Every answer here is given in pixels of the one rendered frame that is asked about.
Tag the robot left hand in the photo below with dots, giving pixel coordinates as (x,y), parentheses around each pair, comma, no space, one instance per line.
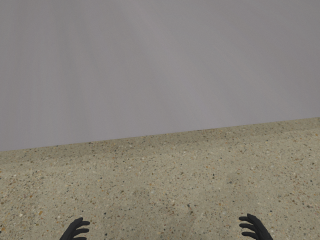
(72,230)

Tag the robot right hand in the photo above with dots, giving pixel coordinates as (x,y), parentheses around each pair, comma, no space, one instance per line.
(261,233)

